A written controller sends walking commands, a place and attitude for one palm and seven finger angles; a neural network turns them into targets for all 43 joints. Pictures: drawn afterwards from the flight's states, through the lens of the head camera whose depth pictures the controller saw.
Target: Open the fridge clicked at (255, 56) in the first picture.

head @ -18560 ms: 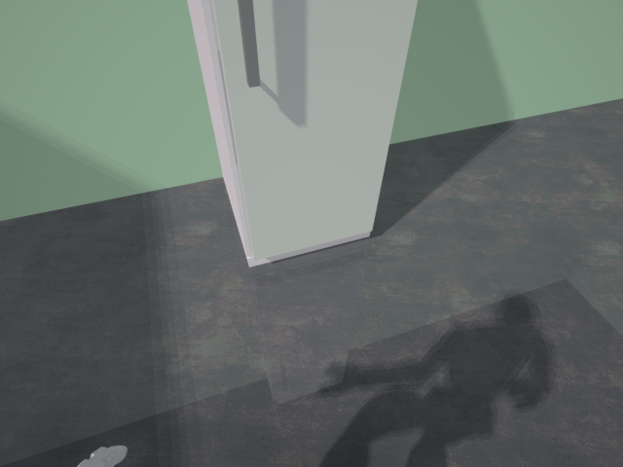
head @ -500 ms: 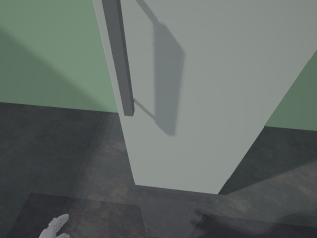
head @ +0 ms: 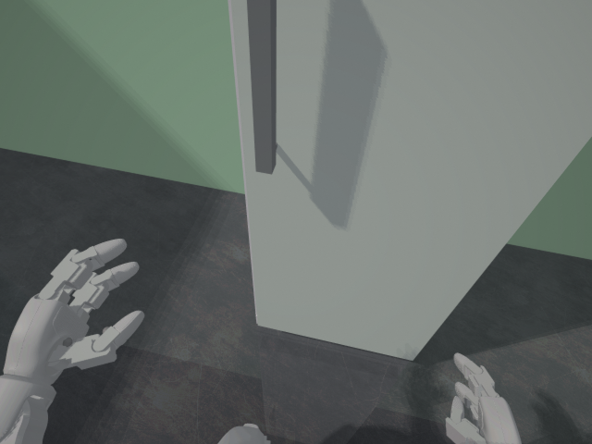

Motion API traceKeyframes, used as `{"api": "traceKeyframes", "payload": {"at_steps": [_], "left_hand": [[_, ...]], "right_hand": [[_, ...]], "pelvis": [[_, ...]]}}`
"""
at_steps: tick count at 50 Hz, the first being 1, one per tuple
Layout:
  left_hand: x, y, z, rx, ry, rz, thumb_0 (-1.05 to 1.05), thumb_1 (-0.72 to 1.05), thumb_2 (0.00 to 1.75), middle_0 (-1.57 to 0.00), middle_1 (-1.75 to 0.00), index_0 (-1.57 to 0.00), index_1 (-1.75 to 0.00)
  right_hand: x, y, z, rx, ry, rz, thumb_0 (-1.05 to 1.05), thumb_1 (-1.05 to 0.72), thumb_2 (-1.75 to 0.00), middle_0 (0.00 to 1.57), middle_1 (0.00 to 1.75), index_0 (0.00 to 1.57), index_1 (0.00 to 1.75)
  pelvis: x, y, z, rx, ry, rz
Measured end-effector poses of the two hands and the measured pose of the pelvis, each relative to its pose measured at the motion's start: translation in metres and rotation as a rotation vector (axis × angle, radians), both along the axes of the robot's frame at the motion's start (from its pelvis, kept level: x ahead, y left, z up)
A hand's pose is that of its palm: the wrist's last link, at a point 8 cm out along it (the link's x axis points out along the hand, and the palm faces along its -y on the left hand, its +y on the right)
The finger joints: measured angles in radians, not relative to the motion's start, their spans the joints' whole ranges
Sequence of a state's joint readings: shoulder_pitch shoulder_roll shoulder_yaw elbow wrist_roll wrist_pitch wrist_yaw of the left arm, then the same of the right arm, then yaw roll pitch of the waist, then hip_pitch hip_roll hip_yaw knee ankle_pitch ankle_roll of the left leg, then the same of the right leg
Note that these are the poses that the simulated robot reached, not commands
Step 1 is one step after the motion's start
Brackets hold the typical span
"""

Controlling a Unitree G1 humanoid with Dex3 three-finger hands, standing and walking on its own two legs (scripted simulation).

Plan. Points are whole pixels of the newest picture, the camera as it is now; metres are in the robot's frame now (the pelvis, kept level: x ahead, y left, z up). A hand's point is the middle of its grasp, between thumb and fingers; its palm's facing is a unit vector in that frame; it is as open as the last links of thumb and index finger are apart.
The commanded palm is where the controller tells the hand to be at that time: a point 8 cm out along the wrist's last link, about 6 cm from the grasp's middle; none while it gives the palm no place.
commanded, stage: raise the hand to about handle height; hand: left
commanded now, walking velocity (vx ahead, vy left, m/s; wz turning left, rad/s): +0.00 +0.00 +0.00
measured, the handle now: (268, 50) +0.52 +0.12 +0.27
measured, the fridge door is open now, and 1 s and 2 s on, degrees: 0 0 0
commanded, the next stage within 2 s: move the hooked fingers beside the handle in 1.52 s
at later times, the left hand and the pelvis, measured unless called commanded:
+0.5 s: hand (80, 236) +0.27 +0.27 +0.17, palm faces -0.04 -0.99 -0.12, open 12.5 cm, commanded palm +0.23 +0.32 +0.19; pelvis +0.02 +0.02 +0.04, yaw -2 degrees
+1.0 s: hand (39, 135) +0.30 +0.29 +0.27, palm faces +0.02 -0.99 -0.13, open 14.0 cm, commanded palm +0.27 +0.32 +0.28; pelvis +0.02 +0.01 +0.05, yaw -1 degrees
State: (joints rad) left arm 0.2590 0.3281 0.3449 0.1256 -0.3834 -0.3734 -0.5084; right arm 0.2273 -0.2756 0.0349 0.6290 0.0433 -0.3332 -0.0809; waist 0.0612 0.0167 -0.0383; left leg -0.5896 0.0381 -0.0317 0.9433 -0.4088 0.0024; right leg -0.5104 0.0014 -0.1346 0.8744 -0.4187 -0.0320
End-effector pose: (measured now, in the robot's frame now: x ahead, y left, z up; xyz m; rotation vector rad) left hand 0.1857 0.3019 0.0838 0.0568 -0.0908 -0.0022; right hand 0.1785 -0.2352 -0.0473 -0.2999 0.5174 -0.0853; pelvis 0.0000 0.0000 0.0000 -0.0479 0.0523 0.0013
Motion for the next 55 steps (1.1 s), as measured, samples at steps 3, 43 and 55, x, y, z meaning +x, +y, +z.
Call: {"api": "traceKeyframes", "payload": {"at_steps": [3,43,55], "left_hand": [[0.023,-0.006,0.006,0.038,0.077,-0.096,0.01,0.35,0.67,-0.24,-0.65,-0.23,-0.65],[0.082,0.035,0.174,0.086,-0.080,-0.012,-0.01,-0.48,0.31,-0.30,-1.18,-0.30,-1.19],[0.106,0.026,0.202,0.094,-0.009,-0.023,-0.01,-0.50,0.30,-0.30,-1.20,-0.30,-1.20]], "right_hand": [[-0.007,0.007,0.001,0.027,0.003,-0.024,0.02,-0.90,-0.90,0.20,0.30,0.20,0.30],[0.033,0.046,0.041,0.117,-0.031,0.042,0.02,-0.90,-0.90,0.21,0.30,0.20,0.30],[0.030,0.021,0.033,0.124,0.009,0.011,0.02,-0.90,-0.90,0.20,0.30,0.20,0.30]], "pelvis": [[0.000,0.002,0.006,0.002,-0.005,-0.008],[0.027,0.013,0.048,0.027,-0.118,-0.017],[0.025,0.002,0.050,0.036,-0.115,-0.015]]}}
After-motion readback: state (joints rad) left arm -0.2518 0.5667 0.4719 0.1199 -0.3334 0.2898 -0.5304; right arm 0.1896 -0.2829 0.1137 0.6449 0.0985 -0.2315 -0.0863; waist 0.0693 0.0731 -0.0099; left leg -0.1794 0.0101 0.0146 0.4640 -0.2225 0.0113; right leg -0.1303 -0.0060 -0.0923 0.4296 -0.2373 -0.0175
